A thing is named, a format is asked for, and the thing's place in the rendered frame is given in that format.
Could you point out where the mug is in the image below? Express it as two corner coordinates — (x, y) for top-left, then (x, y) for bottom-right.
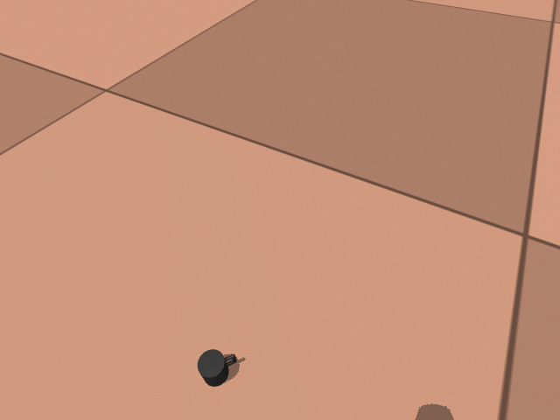
(198, 349), (237, 387)

